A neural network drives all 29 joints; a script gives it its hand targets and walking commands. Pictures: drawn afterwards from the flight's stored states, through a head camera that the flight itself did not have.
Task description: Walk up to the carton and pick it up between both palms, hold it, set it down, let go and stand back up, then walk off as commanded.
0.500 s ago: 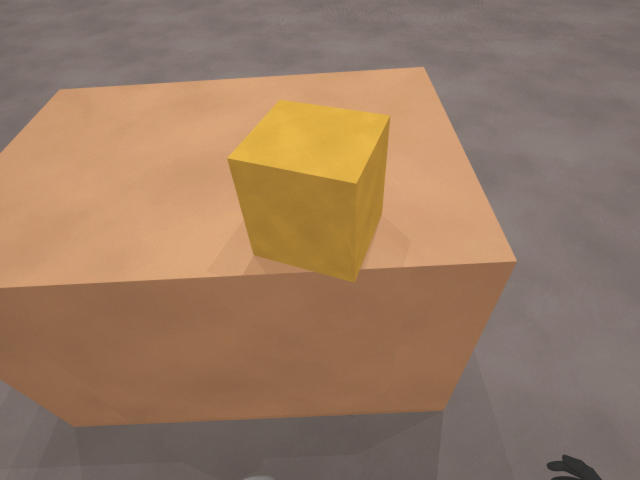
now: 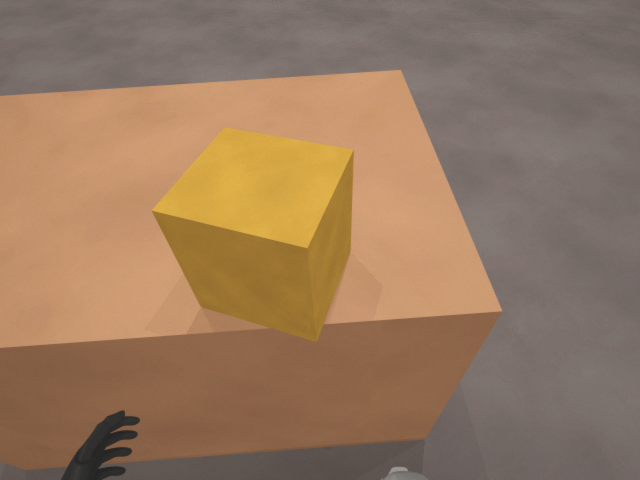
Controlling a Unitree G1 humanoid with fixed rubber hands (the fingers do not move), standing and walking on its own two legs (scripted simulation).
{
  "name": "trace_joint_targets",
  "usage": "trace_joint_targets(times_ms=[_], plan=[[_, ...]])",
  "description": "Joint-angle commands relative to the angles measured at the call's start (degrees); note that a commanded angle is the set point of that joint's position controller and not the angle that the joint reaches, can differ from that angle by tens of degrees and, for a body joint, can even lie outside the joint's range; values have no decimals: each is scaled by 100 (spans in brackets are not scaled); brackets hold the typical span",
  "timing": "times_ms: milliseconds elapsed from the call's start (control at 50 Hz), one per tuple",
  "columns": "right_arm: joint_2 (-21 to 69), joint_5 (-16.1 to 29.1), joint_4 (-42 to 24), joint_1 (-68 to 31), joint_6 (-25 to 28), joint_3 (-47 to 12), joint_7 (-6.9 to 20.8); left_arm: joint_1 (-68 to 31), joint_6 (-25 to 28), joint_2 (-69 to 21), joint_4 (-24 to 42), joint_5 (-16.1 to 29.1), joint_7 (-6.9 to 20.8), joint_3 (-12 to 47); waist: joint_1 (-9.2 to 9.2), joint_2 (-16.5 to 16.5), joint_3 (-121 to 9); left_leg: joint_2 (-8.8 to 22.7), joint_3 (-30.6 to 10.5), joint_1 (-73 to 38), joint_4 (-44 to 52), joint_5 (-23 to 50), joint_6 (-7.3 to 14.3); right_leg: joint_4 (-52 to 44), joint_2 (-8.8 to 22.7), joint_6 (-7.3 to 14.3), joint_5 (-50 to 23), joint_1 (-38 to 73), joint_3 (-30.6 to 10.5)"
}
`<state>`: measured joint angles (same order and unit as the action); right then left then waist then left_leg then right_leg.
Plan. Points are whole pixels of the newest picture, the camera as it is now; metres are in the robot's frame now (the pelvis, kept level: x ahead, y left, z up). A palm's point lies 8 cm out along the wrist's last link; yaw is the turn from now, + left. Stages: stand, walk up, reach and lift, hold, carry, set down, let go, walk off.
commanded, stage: walk up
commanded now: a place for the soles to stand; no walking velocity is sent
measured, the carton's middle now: (270, 235) +0.43 +0.10 +0.07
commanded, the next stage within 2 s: reach and lift in 2.00 s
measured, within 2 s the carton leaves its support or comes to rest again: neither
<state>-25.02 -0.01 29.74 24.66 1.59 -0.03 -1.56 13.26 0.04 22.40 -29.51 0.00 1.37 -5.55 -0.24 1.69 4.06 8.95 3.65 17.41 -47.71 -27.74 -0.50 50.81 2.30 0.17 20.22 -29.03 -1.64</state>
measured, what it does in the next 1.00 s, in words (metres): steps on the spot: left foot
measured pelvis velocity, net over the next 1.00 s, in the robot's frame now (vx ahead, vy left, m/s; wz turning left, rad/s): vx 0.03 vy -0.01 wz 0.08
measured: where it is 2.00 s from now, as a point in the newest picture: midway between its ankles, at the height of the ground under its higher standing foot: outside the picture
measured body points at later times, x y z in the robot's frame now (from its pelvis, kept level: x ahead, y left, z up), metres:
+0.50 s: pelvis +0.04 -0.01 +0.02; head +0.06 +0.00 +0.47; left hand +0.12 +0.29 -0.08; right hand +0.14 -0.33 -0.07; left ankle +0.05 +0.15 -0.69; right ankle +0.07 -0.11 -0.69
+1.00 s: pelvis +0.03 -0.01 +0.03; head +0.07 +0.01 +0.48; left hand +0.13 +0.30 -0.08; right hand +0.12 -0.33 -0.06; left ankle +0.05 +0.15 -0.69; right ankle +0.07 -0.11 -0.69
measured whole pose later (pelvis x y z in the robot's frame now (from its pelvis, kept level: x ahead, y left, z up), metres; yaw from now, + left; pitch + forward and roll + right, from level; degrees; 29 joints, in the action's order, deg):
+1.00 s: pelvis +0.03 -0.01 +0.03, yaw +5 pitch +0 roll +0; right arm -24.7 0.0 44.6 18.7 0.4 0.0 -0.6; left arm 8.8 -0.4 22.4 -47.7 0.0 0.6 -2.2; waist -0.2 2.1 4.4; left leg 2.8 -1.8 19.4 -35.9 -16.4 -2.0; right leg 36.9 1.5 1.4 17.2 -19.6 4.7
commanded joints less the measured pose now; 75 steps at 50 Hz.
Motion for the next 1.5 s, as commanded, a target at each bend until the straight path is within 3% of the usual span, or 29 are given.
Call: trace_joint_targets(times_ms=[0,20,40,100,140,220,280,320,360,380,400,420,440,460,500,520,540,560,580,620,640,720,860,1080,1100,1140,1240,1360,1480], plan=[[-1076,47,-693,-679,-51,642,-129,1012,122,1895,53,-98,-153,-361,-514,866,-428,-810,-888,2085,-2164,-938,211,-2978,1704,1274,-947,2255,-3500],[-1122,60,-615,-518,-77,693,-128,733,146,1861,34,-71,-196,-345,-333,918,-111,-687,-1011,1991,-2030,-763,213,-3068,1640,1063,-875,2022,-3423],[-1103,72,-458,-566,-92,684,-108,565,138,1753,-6,-26,-235,-272,-256,778,162,-623,-1072,1933,-1885,-549,216,-2935,1456,853,-1242,1865,-3015],[-996,111,-76,-403,-129,581,-95,511,131,1576,-78,47,-262,-52,-113,794,221,-673,-1062,1627,-1459,-153,129,-2553,1200,392,-3132,1909,-1978],[-944,91,29,-431,-171,530,-78,593,148,1471,-105,30,-292,33,-141,721,118,-743,-1005,1416,-1136,48,95,-2508,1100,216,-3764,2043,-1698],[-874,59,140,-653,-199,474,-74,844,121,1503,-149,9,-342,37,-258,657,-101,-749,-791,1286,-589,85,97,-2374,1101,288,-4197,2382,-1446],[-830,31,185,-763,-193,449,-73,912,48,1547,-144,-12,-347,18,-310,739,-228,-729,-605,1082,-20,-206,95,-2366,1178,429,-3644,2462,-1449],[-802,24,266,-696,-157,434,-83,739,-8,1535,-103,-21,-315,36,-216,759,-274,-689,-403,562,603,-64,138,-2359,1231,576,-3077,2063,-1335],[-732,10,479,-426,-83,428,-93,357,-57,1479,-65,10,-250,73,109,470,-303,-709,-263,-737,1739,1236,245,-2086,1095,509,-2043,1081,-920],[-839,-11,590,-315,-52,471,-104,164,-39,1351,-36,31,-214,113,251,156,-374,-573,-515,-1343,1896,1788,339,-1796,1015,409,-1479,575,-710],[-1029,-60,640,-186,-29,527,-128,37,1,1126,-6,73,-177,190,366,-374,-538,-3,-1344,-1838,2117,2110,595,-1270,811,190,-980,15,-369],[-1181,-104,567,-433,8,537,-121,55,15,920,-32,142,-138,236,230,-839,-477,693,-2324,-1553,2443,2258,971,-743,158,-40,-131,-104,187],[-1328,-71,512,-573,10,524,-106,4,-55,1179,-112,101,-173,105,296,-923,-219,1109,-2746,-412,2536,1992,1492,-632,-93,50,973,504,321],[-1331,-106,517,-823,34,487,-83,191,-93,1258,-249,74,-179,38,135,-1055,6,1105,-2721,205,2453,1771,1612,-668,1,126,1006,990,171],[-1226,-40,476,-1214,14,422,-10,442,-29,1281,-471,6,-122,45,-165,-999,15,496,-1758,496,2161,1559,1013,-1875,99,222,188,1642,146],[-1118,5,510,-1274,-2,400,7,455,32,1387,-589,-56,-111,13,-208,-776,-200,165,-1407,584,1776,1482,692,-2223,262,260,-467,2010,-90],[-976,49,580,-1128,-11,353,18,226,67,1533,-605,-65,-113,-29,-115,-346,-260,-162,-1142,696,1348,1446,455,-2441,618,344,-763,2090,-537],[-943,82,650,-980,-17,334,18,-24,78,1598,-599,-32,-115,-40,18,-142,-287,-415,-885,413,1153,1364,327,-2552,878,451,-616,1763,-813],[-950,103,715,-855,-46,342,27,-214,64,1556,-595,-6,-99,-6,104,-149,-242,-485,-770,43,1272,906,299,-2707,978,518,163,1290,-799],[-1000,51,751,-893,-69,395,49,-385,45,1423,-674,-21,-72,18,98,-196,105,-401,-929,-213,1741,569,334,-2964,889,497,1397,702,-667],[-1052,33,774,-920,-52,410,61,-452,43,1396,-715,-14,-63,14,88,-248,212,-291,-1074,-68,1934,520,373,-2955,737,429,1456,773,-521],[-1084,25,906,-1090,64,374,86,-364,86,1295,-982,8,-34,35,-73,-442,-167,-98,-1296,372,2169,791,403,-2667,539,352,353,1741,-235],[-1027,58,1175,-1116,99,313,94,-485,146,1217,-1369,26,-40,81,-64,-528,-801,-104,-1143,-217,2120,2209,345,-2548,608,297,-908,2242,-45],[-937,52,1488,-1184,40,277,68,-693,111,1124,-1792,15,-31,100,-27,-466,-943,-166,-1023,-403,2200,2334,285,-2768,718,271,-1034,2313,46],[-1047,44,1589,-1319,-55,369,115,-606,163,1333,-1788,56,-95,69,-9,-633,-825,-263,-889,-381,1887,2763,329,-2729,918,294,-1703,2214,-185],[-960,49,1645,-1224,-110,367,137,-575,172,1426,-1821,66,-130,42,43,-446,-993,-332,-761,-537,1727,2691,298,-2653,1112,381,-1996,2220,-215],[-950,38,1758,-1266,-177,381,168,-758,140,1383,-1829,49,-128,44,84,-278,-763,-335,-771,-629,1890,2298,290,-2893,1144,433,-1001,1804,-198],[-938,43,1839,-1480,-162,373,212,-798,133,1283,-1888,51,-108,45,-8,-459,-597,-234,-1009,-319,2329,1859,332,-3009,893,297,32,1801,-43],[-911,33,1913,-1511,-131,374,244,-792,155,1310,-1941,41,-98,23,-8,-434,-512,-290,-1077,-125,2545,1190,294,-3232,912,290,564,1810,-174]])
